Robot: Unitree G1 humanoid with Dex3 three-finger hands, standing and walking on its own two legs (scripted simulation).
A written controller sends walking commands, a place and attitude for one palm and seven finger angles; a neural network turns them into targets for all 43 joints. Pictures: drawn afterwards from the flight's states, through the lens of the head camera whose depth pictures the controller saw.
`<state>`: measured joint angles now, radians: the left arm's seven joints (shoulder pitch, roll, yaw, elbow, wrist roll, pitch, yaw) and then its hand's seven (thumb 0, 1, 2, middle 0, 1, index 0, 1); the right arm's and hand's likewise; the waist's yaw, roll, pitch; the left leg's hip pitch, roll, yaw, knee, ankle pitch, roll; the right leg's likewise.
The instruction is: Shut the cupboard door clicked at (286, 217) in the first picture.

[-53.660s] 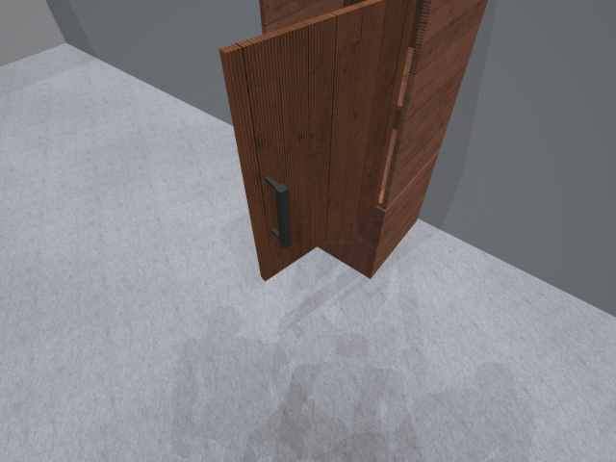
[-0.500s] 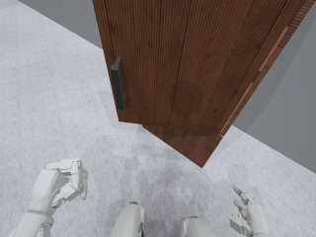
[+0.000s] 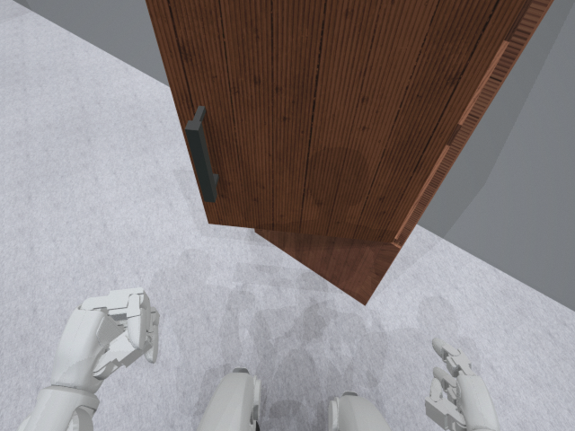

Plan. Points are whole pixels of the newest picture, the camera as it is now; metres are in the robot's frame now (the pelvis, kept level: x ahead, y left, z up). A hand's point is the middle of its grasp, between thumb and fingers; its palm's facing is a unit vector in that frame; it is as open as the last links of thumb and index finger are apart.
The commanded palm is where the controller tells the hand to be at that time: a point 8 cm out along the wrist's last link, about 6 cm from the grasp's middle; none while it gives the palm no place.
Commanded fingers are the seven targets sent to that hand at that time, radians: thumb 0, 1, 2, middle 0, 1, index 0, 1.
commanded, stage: bring the fist close to the handle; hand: left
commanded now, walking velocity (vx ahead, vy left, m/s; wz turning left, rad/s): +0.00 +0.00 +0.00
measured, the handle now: (205, 157) +0.53 +0.18 +0.03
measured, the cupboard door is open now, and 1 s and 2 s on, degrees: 31 31 28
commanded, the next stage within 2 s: push the door shut along its arc in 1.40 s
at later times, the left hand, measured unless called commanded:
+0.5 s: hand (182, 265) +0.32 +0.17 +0.04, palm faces -0.08 -1.00 -0.02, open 3.1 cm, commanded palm +0.31 +0.22 +0.04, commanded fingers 0.00 0.90 0.90 -1.30 -1.50 -1.30 -1.50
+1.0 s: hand (219, 207) +0.42 +0.14 +0.04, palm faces -0.05 -1.00 -0.04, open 3.1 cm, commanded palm +0.40 +0.19 +0.03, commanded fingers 0.00 0.90 0.90 -1.30 -1.50 -1.30 -1.50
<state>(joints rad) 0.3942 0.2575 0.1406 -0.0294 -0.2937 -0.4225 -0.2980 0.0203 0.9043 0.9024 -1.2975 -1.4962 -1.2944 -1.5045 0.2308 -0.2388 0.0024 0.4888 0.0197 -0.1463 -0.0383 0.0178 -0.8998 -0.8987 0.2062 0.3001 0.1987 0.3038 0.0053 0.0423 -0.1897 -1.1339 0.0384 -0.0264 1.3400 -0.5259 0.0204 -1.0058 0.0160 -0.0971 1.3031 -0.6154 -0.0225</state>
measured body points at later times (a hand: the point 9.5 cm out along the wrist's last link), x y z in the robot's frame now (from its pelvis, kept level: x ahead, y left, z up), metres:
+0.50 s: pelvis +0.00 +0.00 +0.00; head +0.09 +0.01 +0.44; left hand +0.32 +0.22 +0.05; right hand +0.15 -0.25 -0.09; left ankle +0.06 +0.10 -0.61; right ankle +0.01 -0.11 -0.61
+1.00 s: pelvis +0.00 +0.00 +0.00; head +0.11 +0.01 +0.43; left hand +0.42 +0.19 +0.04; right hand +0.11 -0.26 -0.12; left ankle +0.06 +0.10 -0.61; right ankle +0.01 -0.11 -0.61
